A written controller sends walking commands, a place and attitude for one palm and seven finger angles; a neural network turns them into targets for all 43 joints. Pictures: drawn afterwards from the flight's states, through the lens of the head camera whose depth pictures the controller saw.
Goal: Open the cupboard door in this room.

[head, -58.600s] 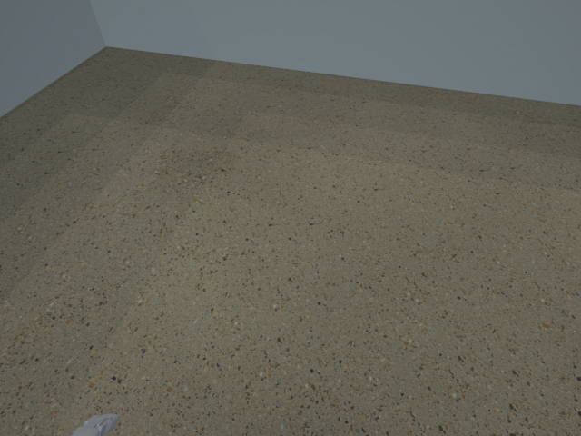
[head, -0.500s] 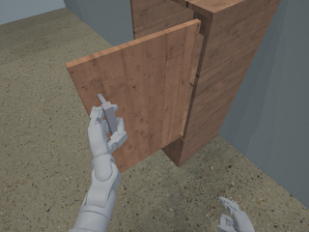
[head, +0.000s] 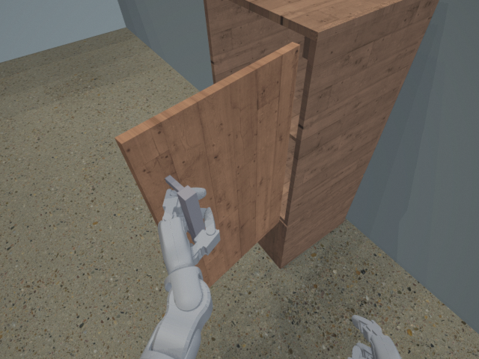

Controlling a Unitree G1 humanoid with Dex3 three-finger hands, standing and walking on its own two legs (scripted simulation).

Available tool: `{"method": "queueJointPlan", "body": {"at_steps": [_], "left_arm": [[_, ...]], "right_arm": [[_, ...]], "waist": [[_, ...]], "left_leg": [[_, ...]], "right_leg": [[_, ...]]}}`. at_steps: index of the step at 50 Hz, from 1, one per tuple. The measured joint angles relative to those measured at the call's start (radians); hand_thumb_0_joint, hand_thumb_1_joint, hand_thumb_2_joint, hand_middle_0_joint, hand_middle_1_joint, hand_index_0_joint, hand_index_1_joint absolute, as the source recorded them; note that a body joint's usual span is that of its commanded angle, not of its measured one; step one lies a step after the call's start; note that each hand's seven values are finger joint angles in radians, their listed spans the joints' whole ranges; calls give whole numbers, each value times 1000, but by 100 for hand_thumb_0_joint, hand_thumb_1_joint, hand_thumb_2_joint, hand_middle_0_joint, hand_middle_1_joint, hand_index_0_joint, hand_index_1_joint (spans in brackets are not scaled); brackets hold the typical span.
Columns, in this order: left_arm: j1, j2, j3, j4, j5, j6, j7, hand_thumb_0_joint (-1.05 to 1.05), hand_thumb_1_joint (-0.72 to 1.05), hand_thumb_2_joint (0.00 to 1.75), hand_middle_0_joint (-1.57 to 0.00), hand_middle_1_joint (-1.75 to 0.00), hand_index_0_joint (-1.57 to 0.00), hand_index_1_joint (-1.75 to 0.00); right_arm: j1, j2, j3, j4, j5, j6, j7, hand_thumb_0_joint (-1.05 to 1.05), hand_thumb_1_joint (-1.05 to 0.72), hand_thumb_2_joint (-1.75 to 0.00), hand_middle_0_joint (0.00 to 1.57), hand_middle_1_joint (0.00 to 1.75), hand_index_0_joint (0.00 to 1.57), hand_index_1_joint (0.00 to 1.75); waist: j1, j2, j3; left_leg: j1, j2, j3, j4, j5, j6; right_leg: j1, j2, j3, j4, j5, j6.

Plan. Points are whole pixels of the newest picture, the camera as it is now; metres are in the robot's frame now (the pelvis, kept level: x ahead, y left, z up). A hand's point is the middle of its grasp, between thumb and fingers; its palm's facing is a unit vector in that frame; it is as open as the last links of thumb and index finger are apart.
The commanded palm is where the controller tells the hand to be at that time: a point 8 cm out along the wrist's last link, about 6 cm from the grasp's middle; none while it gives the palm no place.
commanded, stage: open thumb and fingers to let go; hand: left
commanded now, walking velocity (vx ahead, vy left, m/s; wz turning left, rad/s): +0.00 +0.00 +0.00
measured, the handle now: (186, 212) +0.34 +0.11 +0.07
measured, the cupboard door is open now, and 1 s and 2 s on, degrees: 99 100 100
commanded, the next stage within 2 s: slide the hand sideways off the handle in 0.72 s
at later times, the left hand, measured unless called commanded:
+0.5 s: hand (207, 230) +0.31 +0.07 +0.07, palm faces +0.32 -0.95 -0.04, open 13.6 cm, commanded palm +0.27 +0.10 +0.06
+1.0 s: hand (203, 248) +0.28 +0.07 +0.06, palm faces -0.12 -0.99 -0.12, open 16.1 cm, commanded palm +0.26 +0.11 +0.06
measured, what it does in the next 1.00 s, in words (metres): stands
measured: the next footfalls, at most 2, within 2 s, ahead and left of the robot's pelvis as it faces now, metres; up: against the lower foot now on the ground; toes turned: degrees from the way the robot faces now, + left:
none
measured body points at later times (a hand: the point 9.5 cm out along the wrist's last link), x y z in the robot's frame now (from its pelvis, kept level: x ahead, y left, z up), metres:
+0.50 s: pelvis -0.02 +0.02 -0.01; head +0.00 +0.00 +0.44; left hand +0.29 +0.12 +0.07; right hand +0.14 -0.20 -0.11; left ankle +0.00 +0.17 -0.70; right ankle -0.01 -0.07 -0.70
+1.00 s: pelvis -0.03 +0.04 -0.01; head -0.01 +0.02 +0.44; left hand +0.28 +0.12 +0.07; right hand +0.12 -0.19 -0.11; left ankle -0.01 +0.17 -0.70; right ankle -0.01 -0.07 -0.70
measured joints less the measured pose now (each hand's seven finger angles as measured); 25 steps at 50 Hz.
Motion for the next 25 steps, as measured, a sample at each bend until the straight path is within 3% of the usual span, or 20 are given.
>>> {"method": "queueJointPlan", "body": {"at_steps": [7, 19, 25], "left_arm": [[-50, -11, 32, 45, -4, 0, -8, 0, 50, 73, -37, -131, -37, -131], [-85, -13, 13, 81, 0, -10, 1, 0, -18, 44, -33, -123, -33, -123], [-116, -16, -2, 102, 7, -3, 25, -1, -39, 35, -30, -111, -29, -112]], "right_arm": [[-19, 13, 1, 1, -1, -6, -1, 2, -91, -90, 20, 30, 19, 30], [-12, 24, 5, 0, 2, -15, 7, 1, -91, -90, 20, 30, 20, 30], [-8, 24, 6, 5, 4, -20, 10, 1, -91, -90, 20, 30, 20, 30]], "waist": [[12, 0, -9], [14, 3, -11], [11, 1, -6]], "left_leg": [[-22, -5, 2, 1, 11, -5], [-48, -12, 11, 38, 3, 3], [-61, -13, 17, 57, 0, 13]], "right_leg": [[-27, -6, 3, 11, 6, 0], [-49, -13, 14, 34, 11, 13], [-59, -15, 21, 41, 17, 21]]}}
